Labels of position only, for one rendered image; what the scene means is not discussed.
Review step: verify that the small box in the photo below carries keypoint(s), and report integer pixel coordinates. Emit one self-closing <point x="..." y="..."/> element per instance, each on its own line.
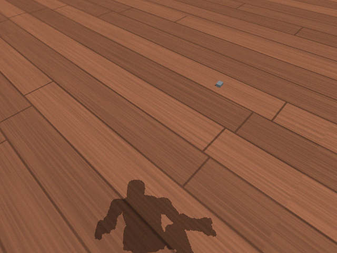
<point x="219" y="84"/>

